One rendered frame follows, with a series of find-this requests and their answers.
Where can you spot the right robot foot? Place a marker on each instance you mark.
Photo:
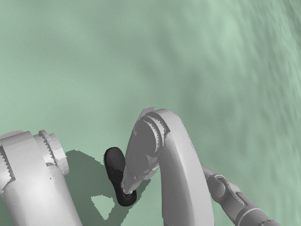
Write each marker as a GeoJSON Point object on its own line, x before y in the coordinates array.
{"type": "Point", "coordinates": [115, 164]}

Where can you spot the right robot arm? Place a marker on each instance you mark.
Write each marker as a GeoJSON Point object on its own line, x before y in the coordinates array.
{"type": "Point", "coordinates": [241, 210]}

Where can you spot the right robot hand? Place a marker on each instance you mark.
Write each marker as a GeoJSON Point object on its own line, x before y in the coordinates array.
{"type": "Point", "coordinates": [207, 171]}

